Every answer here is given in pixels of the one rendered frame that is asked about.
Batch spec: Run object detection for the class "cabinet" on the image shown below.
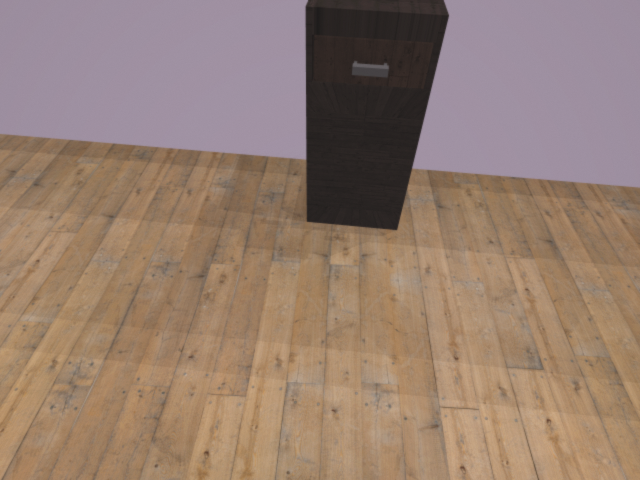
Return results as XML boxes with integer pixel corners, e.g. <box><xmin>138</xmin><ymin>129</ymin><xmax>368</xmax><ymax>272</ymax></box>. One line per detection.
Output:
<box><xmin>306</xmin><ymin>0</ymin><xmax>449</xmax><ymax>230</ymax></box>

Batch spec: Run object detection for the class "drawer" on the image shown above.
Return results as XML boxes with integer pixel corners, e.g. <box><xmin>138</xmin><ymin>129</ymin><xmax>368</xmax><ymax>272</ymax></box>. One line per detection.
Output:
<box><xmin>313</xmin><ymin>35</ymin><xmax>434</xmax><ymax>89</ymax></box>

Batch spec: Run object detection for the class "handle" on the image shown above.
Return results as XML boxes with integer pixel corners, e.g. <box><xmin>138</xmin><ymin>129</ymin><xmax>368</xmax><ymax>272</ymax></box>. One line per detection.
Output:
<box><xmin>352</xmin><ymin>61</ymin><xmax>389</xmax><ymax>78</ymax></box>

